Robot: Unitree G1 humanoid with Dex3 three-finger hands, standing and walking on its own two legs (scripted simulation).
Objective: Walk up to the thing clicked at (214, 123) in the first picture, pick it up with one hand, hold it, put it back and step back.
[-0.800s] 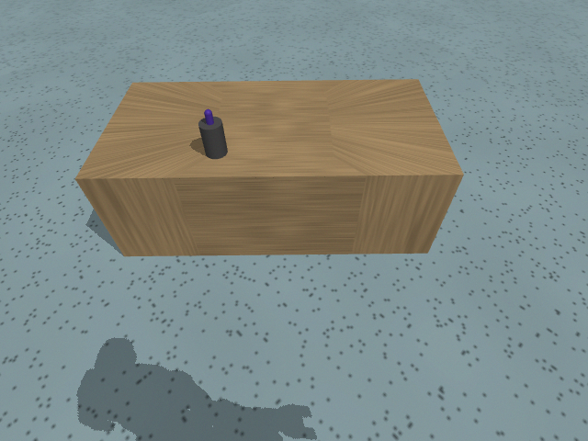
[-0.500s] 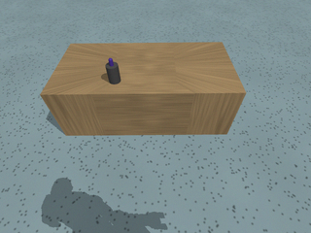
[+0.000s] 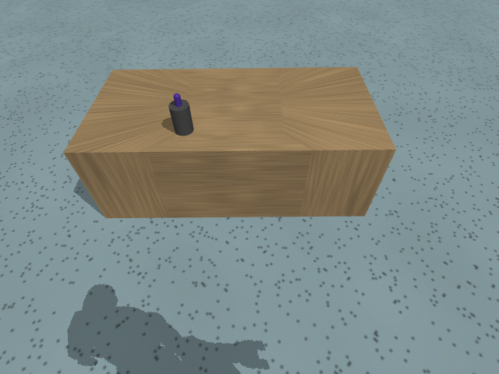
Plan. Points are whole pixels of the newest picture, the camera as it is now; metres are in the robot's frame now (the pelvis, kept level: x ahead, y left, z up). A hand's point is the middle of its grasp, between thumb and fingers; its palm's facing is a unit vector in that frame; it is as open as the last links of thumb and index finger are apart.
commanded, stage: stand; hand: left
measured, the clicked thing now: (180, 112) +1.07 +0.32 -0.25
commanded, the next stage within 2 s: walk up in 0.32 s
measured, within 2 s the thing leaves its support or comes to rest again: neither
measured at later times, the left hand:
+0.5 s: hand out of the picture +0.07 +0.29 -0.15, palm faces +0.03 -0.93 -0.37, open 7.4 cm
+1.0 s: hand (74, 308) +0.27 +0.38 -0.15, palm faces -0.09 -0.93 -0.37, open 7.4 cm
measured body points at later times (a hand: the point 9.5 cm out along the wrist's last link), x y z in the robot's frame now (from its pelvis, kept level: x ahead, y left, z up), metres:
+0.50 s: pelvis +0.02 +0.02 -0.01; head +0.03 +0.02 +0.44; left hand +0.06 +0.34 -0.13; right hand +0.10 -0.31 -0.13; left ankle +0.02 +0.14 -0.72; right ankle -0.01 -0.12 -0.75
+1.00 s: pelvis +0.19 +0.11 -0.01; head +0.21 +0.11 +0.44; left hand +0.27 +0.43 -0.12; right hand +0.21 -0.21 -0.13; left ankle +0.15 +0.21 -0.75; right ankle +0.31 -0.04 -0.72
